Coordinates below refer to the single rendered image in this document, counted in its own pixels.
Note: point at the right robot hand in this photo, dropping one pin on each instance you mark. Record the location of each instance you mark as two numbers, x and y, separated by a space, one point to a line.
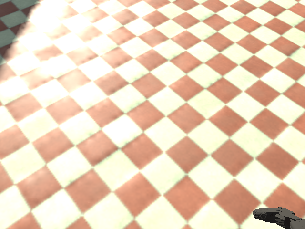
281 216

